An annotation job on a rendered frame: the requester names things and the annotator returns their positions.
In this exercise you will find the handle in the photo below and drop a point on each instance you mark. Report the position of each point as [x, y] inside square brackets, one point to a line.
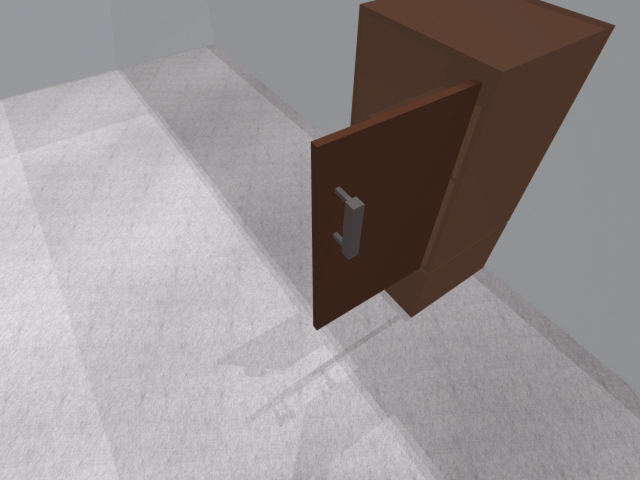
[352, 225]

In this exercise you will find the cupboard door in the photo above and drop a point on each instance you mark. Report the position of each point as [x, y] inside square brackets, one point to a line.
[399, 165]

